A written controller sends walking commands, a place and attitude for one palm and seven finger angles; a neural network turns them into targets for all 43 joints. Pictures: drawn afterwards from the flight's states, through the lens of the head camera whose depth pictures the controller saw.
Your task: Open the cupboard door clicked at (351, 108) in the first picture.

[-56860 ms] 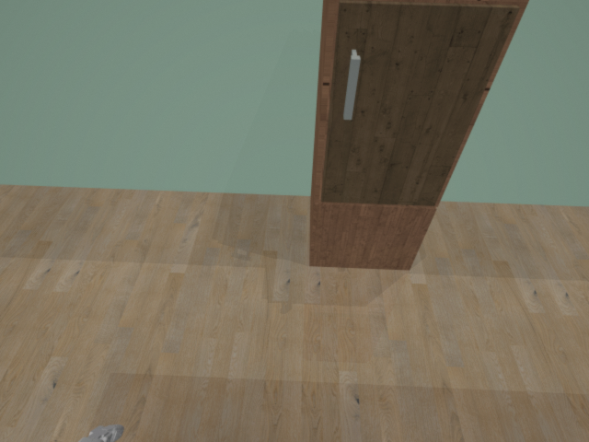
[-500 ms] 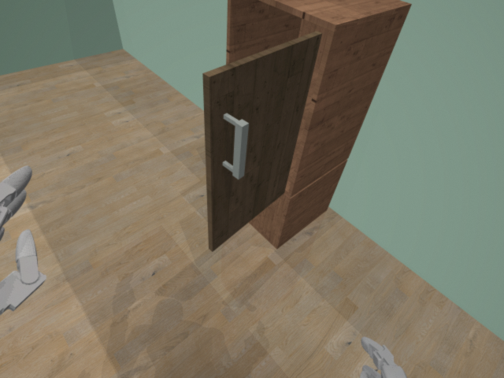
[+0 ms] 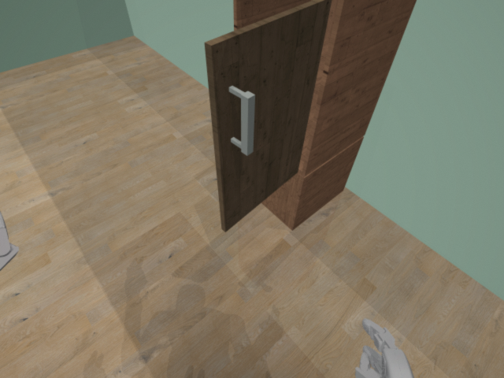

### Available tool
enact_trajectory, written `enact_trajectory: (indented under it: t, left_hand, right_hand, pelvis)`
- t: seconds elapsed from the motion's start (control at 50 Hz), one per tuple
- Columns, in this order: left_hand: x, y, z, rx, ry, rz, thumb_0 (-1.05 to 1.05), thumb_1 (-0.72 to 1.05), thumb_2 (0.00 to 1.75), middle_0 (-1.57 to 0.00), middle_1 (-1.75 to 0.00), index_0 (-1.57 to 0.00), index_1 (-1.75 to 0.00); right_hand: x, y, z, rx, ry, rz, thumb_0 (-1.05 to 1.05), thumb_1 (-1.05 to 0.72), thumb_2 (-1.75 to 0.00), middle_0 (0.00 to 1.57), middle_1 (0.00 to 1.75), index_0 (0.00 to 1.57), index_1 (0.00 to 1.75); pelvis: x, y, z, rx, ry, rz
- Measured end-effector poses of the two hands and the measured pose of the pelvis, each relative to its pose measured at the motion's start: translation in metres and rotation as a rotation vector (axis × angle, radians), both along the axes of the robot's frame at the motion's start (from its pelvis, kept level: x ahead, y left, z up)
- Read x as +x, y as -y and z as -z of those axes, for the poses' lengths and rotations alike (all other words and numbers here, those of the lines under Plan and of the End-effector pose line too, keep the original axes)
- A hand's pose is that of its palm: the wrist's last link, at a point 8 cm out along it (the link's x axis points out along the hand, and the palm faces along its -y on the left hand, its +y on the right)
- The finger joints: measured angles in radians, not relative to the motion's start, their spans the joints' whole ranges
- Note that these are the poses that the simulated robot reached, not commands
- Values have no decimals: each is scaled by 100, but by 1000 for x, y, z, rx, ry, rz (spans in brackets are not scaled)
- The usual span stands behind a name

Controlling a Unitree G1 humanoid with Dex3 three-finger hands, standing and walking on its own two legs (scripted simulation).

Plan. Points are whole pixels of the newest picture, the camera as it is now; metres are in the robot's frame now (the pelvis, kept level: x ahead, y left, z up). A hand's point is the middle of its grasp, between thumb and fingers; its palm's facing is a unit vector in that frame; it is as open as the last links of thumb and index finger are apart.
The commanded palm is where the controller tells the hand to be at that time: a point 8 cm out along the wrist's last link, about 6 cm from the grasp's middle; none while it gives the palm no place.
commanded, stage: stop stepping back and stand still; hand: left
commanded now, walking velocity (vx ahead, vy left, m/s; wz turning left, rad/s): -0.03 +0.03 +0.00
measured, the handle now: (241, 121) +0.61 +0.05 +0.07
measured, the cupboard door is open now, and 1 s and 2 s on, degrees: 95 95 95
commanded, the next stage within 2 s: let the arm hang, fingers relaxed in 0.50 s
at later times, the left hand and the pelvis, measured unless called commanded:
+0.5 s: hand (29, 242) +0.23 +0.27 +0.17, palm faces +0.38 -0.77 -0.51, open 7.4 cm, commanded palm +0.17 +0.31 +0.19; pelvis +0.02 +0.01 +0.01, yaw -1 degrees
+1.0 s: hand out of the picture +0.02 +0.19 -0.17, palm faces +0.03 -0.98 -0.19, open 7.0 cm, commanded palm none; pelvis -0.01 +0.01 +0.01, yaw +2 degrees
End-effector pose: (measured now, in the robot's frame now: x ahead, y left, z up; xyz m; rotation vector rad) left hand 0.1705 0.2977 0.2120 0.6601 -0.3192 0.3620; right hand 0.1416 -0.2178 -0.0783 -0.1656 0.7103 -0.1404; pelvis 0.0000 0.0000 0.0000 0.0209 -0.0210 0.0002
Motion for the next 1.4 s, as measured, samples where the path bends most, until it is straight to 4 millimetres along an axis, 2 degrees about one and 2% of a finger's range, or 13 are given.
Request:
enact_trajectory:
  t: [0.1,0.22,0.36,0.48,0.6,0.64,0.7,0.78,0.88,1.0,1.1,1.22,1.4]
  left_hand:
    - [1,9,17,-37,-119,-22,1,89,90,-21,-30,-21,-30]
    - [-1,3,42,-119,-214,-71,1,88,90,-22,-30,-21,-30]
    - [11,-3,23,-111,-81,-46,1,88,90,-22,-31,-21,-30]
    - [21,-3,17,-81,-93,-23,1,88,90,-22,-30,-21,-30]
    - [16,-4,32,-119,-178,-19,1,88,90,-22,-30,-21,-30]
    - [18,-9,58,-123,-271,-13,1,89,90,-21,-30,-21,-30]
    - [16,-17,142,-247,-594,-86,0,89,90,-21,-30,-20,-30]
    - [-28,4,251,-419,-1042,-170,0,90,90,-20,-30,-20,-30]
    - [-104,61,333,-621,-1407,-177,1,90,90,-20,-30,-20,-30]
    - [-154,58,347,-699,-1507,-294,-1,99,90,-21,-30,-20,-30]
    - [-183,48,340,-687,-1577,-367,0,95,90,-21,-30,-20,-30]
    - [-195,39,334,-667,-1611,-419,0,92,90,-21,-30,-20,-30]
    - [-175,49,337,-688,-1585,-378,0,91,90,-20,-30,-20,-30]
  right_hand:
    - [4,2,19,56,-70,2,1,-90,-90,21,30,20,30]
    - [7,14,11,-11,-121,8,1,-90,-90,21,30,20,30]
    - [32,18,-6,-82,-70,-11,1,-90,-90,21,30,20,30]
    - [54,9,-17,-37,21,-8,1,-90,-90,20,30,20,30]
    - [51,1,-18,-15,29,-3,1,-90,-90,21,30,20,30]
    - [47,2,-8,-4,5,-55,0,-90,-90,21,30,20,30]
    - [34,8,19,0,-103,-93,0,-90,-90,21,30,20,30]
    - [-1,16,42,2,-240,-60,0,-90,-90,21,30,20,30]
    - [-69,21,48,-22,-460,-3,0,-91,-90,20,30,20,30]
    - [-144,13,49,-20,-699,28,0,-91,-90,20,30,20,30]
    - [-175,-2,56,30,-777,51,0,-91,-90,20,30,20,30]
    - [-186,-21,63,89,-790,66,0,-91,-90,20,30,20,30]
    - [-176,-37,64,115,-764,71,0,-91,-90,20,30,20,30]
  pelvis:
    - [6,2,-2,-21,-12,1]
    - [15,0,-9,-11,-24,-2]
    - [23,-5,-9,-17,-11,1]
    - [23,-8,-11,-22,-20,9]
    - [19,-11,-12,-25,-25,13]
    - [16,-13,-9,-25,-40,-8]
    - [8,-18,-4,-17,-53,-17]
    - [1,-17,0,-7,-49,-14]
    - [-4,-11,-1,-5,-23,-20]
    - [-9,-7,-8,-23,-11,-34]
    - [-10,-11,-10,-26,-11,-30]
    - [-8,-14,-12,-23,-11,-19]
    - [-2,-19,-13,-18,-9,-10]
